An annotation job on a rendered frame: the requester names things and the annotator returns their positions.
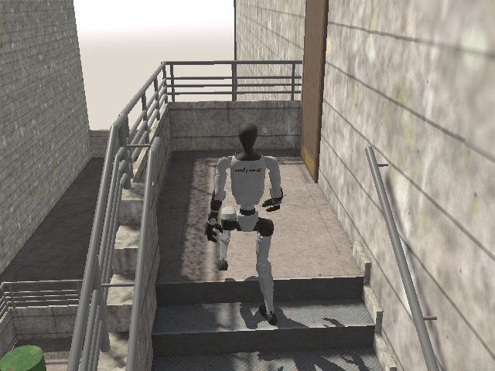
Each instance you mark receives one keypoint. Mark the robot left upper arm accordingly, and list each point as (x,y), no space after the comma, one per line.
(221,176)

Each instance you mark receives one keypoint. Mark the right robot hand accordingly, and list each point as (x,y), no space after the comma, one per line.
(269,203)

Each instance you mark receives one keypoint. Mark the left robot hand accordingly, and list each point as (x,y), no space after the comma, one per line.
(209,231)

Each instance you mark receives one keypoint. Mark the robot left forearm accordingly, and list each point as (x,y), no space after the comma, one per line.
(214,210)

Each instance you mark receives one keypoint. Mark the robot right upper arm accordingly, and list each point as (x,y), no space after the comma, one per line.
(274,175)

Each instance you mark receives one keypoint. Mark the robot torso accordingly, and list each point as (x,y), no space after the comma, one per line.
(247,187)

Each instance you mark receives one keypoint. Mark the robot right forearm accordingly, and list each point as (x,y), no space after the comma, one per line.
(277,201)

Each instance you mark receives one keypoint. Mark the robot left foot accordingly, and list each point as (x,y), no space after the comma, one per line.
(222,265)

